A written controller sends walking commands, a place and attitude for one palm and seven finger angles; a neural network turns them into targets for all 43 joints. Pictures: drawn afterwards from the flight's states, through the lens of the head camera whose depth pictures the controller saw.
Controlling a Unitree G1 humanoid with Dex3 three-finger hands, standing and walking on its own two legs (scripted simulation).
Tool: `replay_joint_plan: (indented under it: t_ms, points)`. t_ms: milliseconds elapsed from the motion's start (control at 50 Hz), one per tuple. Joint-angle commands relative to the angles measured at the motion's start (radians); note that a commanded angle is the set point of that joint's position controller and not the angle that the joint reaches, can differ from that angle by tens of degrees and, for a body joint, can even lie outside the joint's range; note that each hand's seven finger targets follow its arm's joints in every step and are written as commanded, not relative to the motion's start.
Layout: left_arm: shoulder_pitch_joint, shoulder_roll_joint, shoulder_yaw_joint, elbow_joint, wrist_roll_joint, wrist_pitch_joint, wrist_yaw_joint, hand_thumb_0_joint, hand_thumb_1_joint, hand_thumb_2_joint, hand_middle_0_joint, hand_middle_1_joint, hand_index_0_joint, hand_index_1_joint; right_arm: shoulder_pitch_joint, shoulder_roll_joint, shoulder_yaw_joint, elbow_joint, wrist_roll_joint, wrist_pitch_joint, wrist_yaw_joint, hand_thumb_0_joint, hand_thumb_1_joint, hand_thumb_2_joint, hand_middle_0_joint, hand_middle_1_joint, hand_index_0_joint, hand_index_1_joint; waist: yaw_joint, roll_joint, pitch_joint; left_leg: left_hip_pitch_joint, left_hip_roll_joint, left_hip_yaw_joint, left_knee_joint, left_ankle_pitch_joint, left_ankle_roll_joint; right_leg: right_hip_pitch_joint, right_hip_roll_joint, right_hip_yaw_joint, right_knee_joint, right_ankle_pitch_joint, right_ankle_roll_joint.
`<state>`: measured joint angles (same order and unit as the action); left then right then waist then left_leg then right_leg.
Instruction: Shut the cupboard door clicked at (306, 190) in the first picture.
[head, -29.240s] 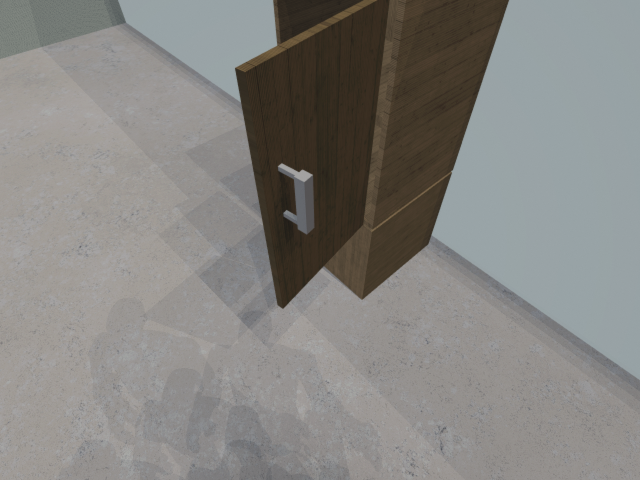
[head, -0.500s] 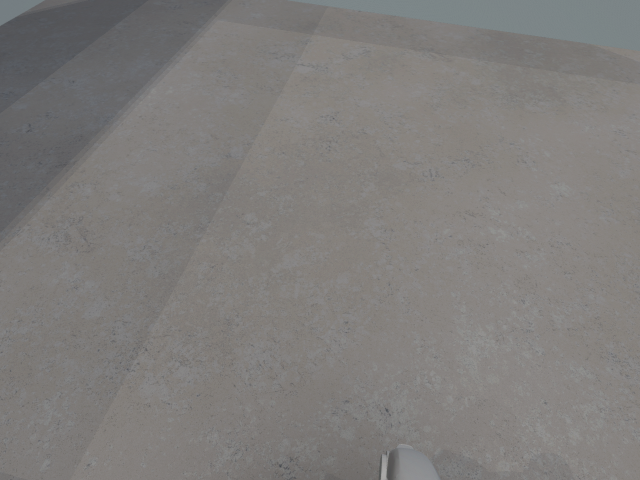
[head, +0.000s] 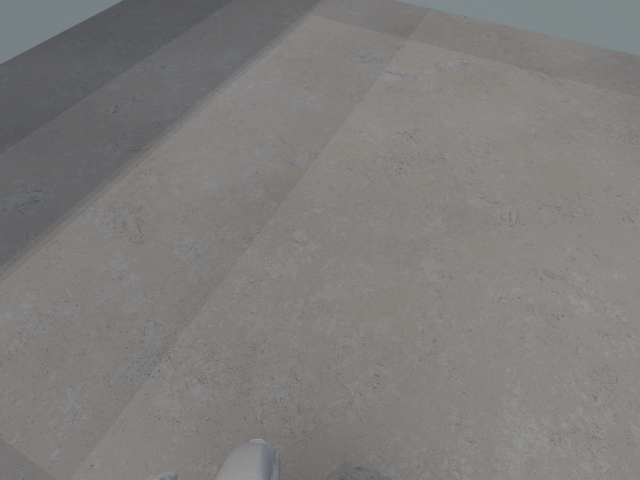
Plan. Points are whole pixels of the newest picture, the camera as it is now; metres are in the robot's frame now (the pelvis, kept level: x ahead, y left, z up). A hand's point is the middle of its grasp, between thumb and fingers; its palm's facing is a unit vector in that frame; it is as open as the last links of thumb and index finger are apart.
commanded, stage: turn to face it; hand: left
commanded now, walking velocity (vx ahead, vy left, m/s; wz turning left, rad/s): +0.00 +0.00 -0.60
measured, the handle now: out of the picture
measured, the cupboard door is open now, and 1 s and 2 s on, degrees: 75 75 75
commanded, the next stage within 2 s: none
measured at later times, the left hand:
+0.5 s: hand (185, 475) +0.15 +0.20 -0.18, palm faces -0.12 -0.96 -0.24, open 7.4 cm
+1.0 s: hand (227, 346) +0.34 +0.17 -0.17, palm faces -0.49 -0.85 -0.21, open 7.4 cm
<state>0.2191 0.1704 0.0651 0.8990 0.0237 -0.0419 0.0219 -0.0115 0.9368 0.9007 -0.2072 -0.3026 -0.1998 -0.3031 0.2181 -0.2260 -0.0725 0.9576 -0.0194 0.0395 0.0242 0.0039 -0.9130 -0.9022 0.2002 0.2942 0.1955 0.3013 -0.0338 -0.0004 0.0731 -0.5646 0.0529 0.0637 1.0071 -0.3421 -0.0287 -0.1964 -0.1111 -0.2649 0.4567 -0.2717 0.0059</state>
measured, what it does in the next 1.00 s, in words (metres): walks ahead, turning right: left foot, then right foot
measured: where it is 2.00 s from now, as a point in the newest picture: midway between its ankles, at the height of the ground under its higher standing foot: outside the picture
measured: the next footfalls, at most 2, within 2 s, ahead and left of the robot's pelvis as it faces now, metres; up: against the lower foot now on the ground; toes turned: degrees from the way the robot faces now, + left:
left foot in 0.10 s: +0.12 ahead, +0.12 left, +0.00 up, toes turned +5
right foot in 0.48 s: +0.09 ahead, -0.11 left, +0.00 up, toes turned -18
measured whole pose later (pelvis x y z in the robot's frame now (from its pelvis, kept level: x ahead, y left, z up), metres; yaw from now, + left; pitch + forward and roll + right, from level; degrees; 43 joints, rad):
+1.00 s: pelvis +0.12 +0.04 +0.00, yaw -32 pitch +1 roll -2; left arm 0.12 0.29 0.09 0.87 0.02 0.08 -0.03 0.01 0.91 0.90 -0.20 -0.30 -0.19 -0.30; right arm 0.21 -0.21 0.00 0.87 -0.03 0.01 -0.03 0.00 -0.91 -0.90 0.21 0.30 0.20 0.30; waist 0.00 -0.03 0.09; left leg -0.24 0.09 0.11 0.52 -0.30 0.01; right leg -0.47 0.01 -0.01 1.07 -0.50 0.06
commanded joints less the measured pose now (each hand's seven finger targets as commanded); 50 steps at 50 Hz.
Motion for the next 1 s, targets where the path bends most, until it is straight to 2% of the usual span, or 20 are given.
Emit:
replay_joint_plan:
  t_ms: [0, 40, 80, 120, 140, 180, 300, 420, 440, 460, 480, 500, 580, 700, 760, 780, 820, 840, 920, 980]
  points:
    - [0.1, 0.149, 0.018, -0.006, 0.007, -0.005, 0.006, 0.0, 0.9, 0.9, -0.2, -0.3, -0.2, -0.3, -0.02, 0.033, 0.03, -0.082, -0.002, -0.03, 0.002, 0.0, -0.9, -0.9, 0.2, 0.3, 0.2, 0.3, 0.046, -0.164, -0.09, 0.13, -0.027, 0.034, -0.287, 0.044, 0.019, 0.093, -0.218, 0.127, -0.052, 0.667, -0.106]
    - [0.089, 0.14, 0.004, 0.015, 0.0, 0.003, 0.008, 0.0, 0.9, 0.9, -0.2, -0.3, -0.2, -0.3, 0.041, 0.014, 0.033, -0.05, -0.006, -0.045, -0.003, 0.0, -0.9, -0.9, 0.2, 0.3, 0.2, 0.3, 0.015, -0.122, -0.121, 0.345, -0.039, 0.034, -0.484, 0.22, 0.02, 0.024, -0.159, 0.125, 0.011, 0.549, -0.075]
    - [0.136, 0.076, -0.02, 0.015, -0.013, 0.016, 0.013, 0.0, 0.9, 0.9, -0.2, -0.3, -0.2, -0.3, 0.138, -0.137, 0.017, -0.016, -0.012, -0.068, -0.019, 0.0, -0.9, -0.9, 0.2, 0.3, 0.2, 0.3, -0.004, 0.18, -0.226, 0.626, 0.213, -0.199, -0.522, 0.782, 0.116, -0.148, -0.022, 0.093, 0.149, -0.002, 0.02]
    - [0.128, 0.065, -0.032, 0.03, -0.013, 0.042, 0.012, 0.0, 0.9, 0.9, -0.2, -0.3, -0.2, -0.3, 0.094, -0.183, 0.016, -0.018, -0.013, -0.058, -0.047, 0.0, -0.9, -0.9, 0.2, 0.3, 0.2, 0.3, -0.013, 0.238, -0.184, 0.596, 0.329, -0.267, -0.596, 0.819, 0.214, -0.209, 0.043, 0.165, 0.332, -0.389, 0.03]
    - [0.101, 0.079, -0.027, 0.036, -0.015, 0.053, 0.007, 0.0, 0.9, 0.9, -0.2, -0.3, -0.2, -0.3, 0.058, -0.189, 0.014, -0.024, -0.012, -0.057, -0.062, 0.0, -0.9, -0.9, 0.2, 0.3, 0.2, 0.3, -0.014, 0.307, -0.174, 0.593, 0.346, -0.255, -0.598, 0.853, 0.221, -0.249, 0.036, 0.214, 0.428, -0.382, 0.03]
    - [0.055, 0.105, -0.004, 0.047, -0.017, 0.071, -0.006, 0.0, 0.9, 0.9, -0.2, -0.3, -0.2, -0.3, -0.005, -0.161, 0.02, -0.044, -0.01, -0.042, -0.07, 0.0, -0.9, -0.9, 0.2, 0.3, 0.2, 0.3, -0.005, 0.189, -0.135, 0.504, 0.348, -0.182, -0.602, 0.771, 0.229, -0.243, 0.031, 0.267, 0.532, -0.32, 0.025]
    - [0.075, 0.073, 0.022, 0.027, -0.001, 0.097, -0.034, 0.0, 0.9, 0.9, -0.2, -0.3, -0.2, -0.3, -0.106, -0.153, 0.003, -0.075, -0.011, -0.018, -0.063, 0.0, -0.9, -0.9, 0.2, 0.3, 0.2, 0.3, 0.034, 0.126, -0.071, 0.359, 0.322, -0.049, -0.674, 0.287, 0.181, -0.197, 0.057, 0.192, 0.442, -0.196, 0.03]
    - [0.121, 0.087, 0.039, -0.002, 0.005, 0.081, -0.04, 0.0, 0.9, 0.9, -0.2, -0.3, -0.2, -0.3, -0.124, -0.151, -0.019, -0.083, -0.002, -0.009, -0.054, 0.0, -0.9, -0.9, 0.2, 0.3, 0.2, 0.3, 0.073, 0.101, -0.102, 0.342, 0.277, 0.064, -0.485, 0.229, 0.107, -0.059, 0.09, 0.154, 0.125, 0.063, 0.013]
    - [0.141, 0.132, 0.048, -0.003, 0.009, 0.072, -0.036, 0.0, 0.9, 0.9, -0.2, -0.3, -0.2, -0.3, -0.125, -0.129, -0.02, -0.093, 0.002, -0.008, -0.048, 0.0, -0.9, -0.9, 0.2, 0.3, 0.2, 0.3, 0.091, -0.007, -0.09, 0.282, 0.209, 0.11, -0.365, 0.136, 0.057, -0.017, 0.04, 0.275, 0.022, 0.188, -0.022]
    - [0.146, 0.223, 0.062, -0.009, 0.019, 0.059, -0.027, 0.0, 0.9, 0.9, -0.2, -0.3, -0.2, -0.3, -0.117, -0.061, -0.012, -0.12, 0.01, -0.008, -0.044, 0.0, -0.9, -0.9, 0.2, 0.3, 0.2, 0.3, 0.096, -0.255, -0.099, 0.108, 0.066, 0.173, -0.171, -0.144, -0.004, 0.071, -0.171, 0.576, -0.086, 0.373, -0.119]
    - [0.183, 0.27, 0.064, -0.007, 0.008, 0.057, -0.021, 0.0, 0.9, 0.9, -0.2, -0.3, -0.2, -0.3, -0.163, -0.051, -0.003, -0.151, 0.011, 0.001, -0.043, 0.0, -0.9, -0.9, 0.2, 0.3, 0.2, 0.3, 0.134, -0.246, -0.09, 0.034, -0.011, 0.056, 0.036, -0.316, -0.016, 0.052, -0.265, 0.701, -0.154, 0.46, -0.227]
    - [0.167, 0.259, 0.069, -0.01, 0.007, 0.054, -0.006, 0.0, 0.9, 0.9, -0.2, -0.3, -0.2, -0.3, -0.183, -0.054, -0.003, -0.161, 0.008, 0.004, -0.049, 0.0, -0.9, -0.9, 0.2, 0.3, 0.2, 0.3, 0.113, -0.262, -0.087, -0.046, 0.0, -0.044, 0.141, -0.279, -0.012, 0.072, -0.245, 0.74, -0.158, 0.457, -0.245]
    - [0.046, 0.206, 0.052, -0.048, 0.004, 0.055, 0.002, 0.0, 0.9, 0.9, -0.2, -0.3, -0.2, -0.3, -0.125, -0.067, 0.004, -0.132, 0.005, -0.01, -0.046, 0.0, -0.9, -0.9, 0.2, 0.3, 0.2, 0.3, 0.06, -0.12, -0.155, -0.016, 0.022, -0.072, 0.096, -0.119, -0.038, 0.124, -0.143, 0.545, -0.066, 0.501, -0.205]
    - [0.022, 0.252, 0.062, -0.057, 0.007, 0.066, -0.008, 0.0, 0.9, 0.9, -0.2, -0.3, -0.2, -0.3, -0.102, -0.067, 0.012, -0.15, 0.014, -0.016, -0.05, 0.0, -0.9, -0.9, 0.2, 0.3, 0.2, 0.3, 0.066, -0.134, -0.137, 0.101, -0.016, -0.043, -0.207, -0.105, -0.043, 0.088, -0.113, 0.58, -0.042, 0.514, -0.199]
    - [-0.036, 0.253, 0.059, -0.071, -0.001, 0.077, -0.015, 0.0, 0.9, 0.9, -0.2, -0.3, -0.2, -0.3, -0.011, -0.083, 0.013, -0.133, 0.015, -0.026, -0.057, 0.0, -0.9, -0.9, 0.2, 0.3, 0.2, 0.3, 0.022, -0.127, -0.148, 0.285, -0.038, -0.033, -0.472, 0.06, -0.036, -0.007, -0.052, 0.575, 0.023, 0.448, -0.131]
    - [-0.062, 0.233, 0.054, -0.085, -0.008, 0.081, -0.018, 0.0, 0.9, 0.9, -0.2, -0.3, -0.2, -0.3, 0.034, -0.112, 0.009, -0.121, 0.012, -0.035, -0.059, 0.0, -0.9, -0.9, 0.2, 0.3, 0.2, 0.3, -0.002, -0.093, -0.154, 0.417, -0.003, -0.053, -0.595, 0.148, -0.025, -0.11, -0.003, 0.542, 0.072, 0.35, -0.083]
    - [-0.049, 0.154, 0.033, -0.129, -0.015, 0.083, -0.033, 0.0, 0.9, 0.9, -0.2, -0.3, -0.2, -0.3, 0.08, -0.27, -0.016, -0.138, -0.01, -0.042, -0.063, 0.0, -0.9, -0.9, 0.2, 0.3, 0.2, 0.3, -0.005, 0.309, -0.16, 0.525, 0.405, -0.42, -0.715, 0.393, 0.163, -0.354, 0.174, 0.296, 0.435, -0.346, 0.019]
    - [-0.081, 0.183, 0.033, -0.134, -0.004, 0.086, -0.033, 0.0, 0.9, 0.9, -0.2, -0.3, -0.2, -0.3, 0.077, -0.263, -0.009, -0.139, -0.015, -0.042, -0.065, 0.0, -0.9, -0.9, 0.2, 0.3, 0.2, 0.3, -0.013, 0.268, -0.14, 0.476, 0.436, -0.429, -0.689, 0.475, 0.215, -0.358, 0.135, 0.323, 0.592, -0.374, 0.026]
    - [-0.112, 0.157, 0.033, -0.116, -0.007, 0.099, -0.058, 0.0, 0.9, 0.9, -0.2, -0.3, -0.2, -0.3, 0.019, -0.198, 0.008, -0.154, -0.017, -0.041, -0.071, 0.0, -0.9, -0.9, 0.2, 0.3, 0.2, 0.3, 0.023, 0.17, -0.106, 0.495, 0.286, -0.147, -0.621, 0.694, 0.17, -0.365, 0.088, 0.271, 0.676, -0.233, 0.054]
    - [-0.152, 0.146, 0.028, -0.129, -0.008, 0.106, -0.065, 0.0, 0.9, 0.9, -0.2, -0.3, -0.2, -0.3, 0.059, -0.197, 0.004, -0.135, -0.013, -0.04, -0.069, 0.0, -0.9, -0.9, 0.2, 0.3, 0.2, 0.3, 0.004, 0.178, -0.116, 0.533, 0.284, -0.076, -0.615, 0.69, 0.16, -0.34, 0.082, 0.236, 0.588, -0.195, 0.055]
